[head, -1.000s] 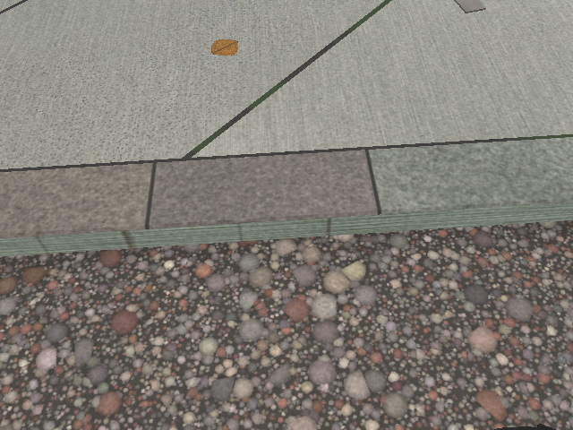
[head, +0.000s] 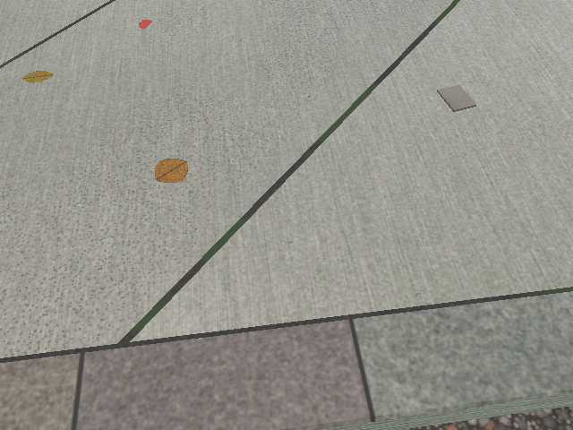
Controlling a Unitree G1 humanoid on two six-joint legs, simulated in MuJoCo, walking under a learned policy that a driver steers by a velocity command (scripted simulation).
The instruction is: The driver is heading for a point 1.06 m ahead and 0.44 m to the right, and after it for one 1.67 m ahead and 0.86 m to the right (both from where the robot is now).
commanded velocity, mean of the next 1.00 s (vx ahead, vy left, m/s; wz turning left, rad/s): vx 0.32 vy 0.00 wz -0.54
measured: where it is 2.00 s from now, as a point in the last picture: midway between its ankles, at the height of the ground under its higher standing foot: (409, 307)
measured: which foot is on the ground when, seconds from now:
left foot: up 0.00-0.08, down 0.10-0.58, up 0.60-1.00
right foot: down 0.00-0.10, up 0.12-0.58, down 0.60-1.00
